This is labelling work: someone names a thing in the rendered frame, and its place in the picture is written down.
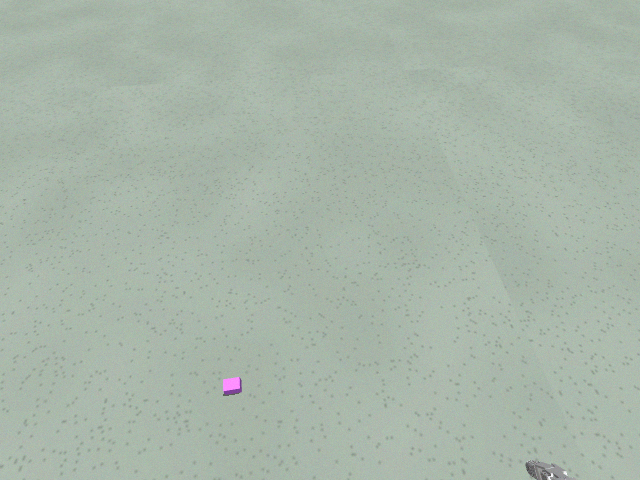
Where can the right robot hand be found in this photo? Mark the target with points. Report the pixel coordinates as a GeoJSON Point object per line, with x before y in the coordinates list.
{"type": "Point", "coordinates": [544, 471]}

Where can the small box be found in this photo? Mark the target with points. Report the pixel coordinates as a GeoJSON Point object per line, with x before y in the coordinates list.
{"type": "Point", "coordinates": [232, 385]}

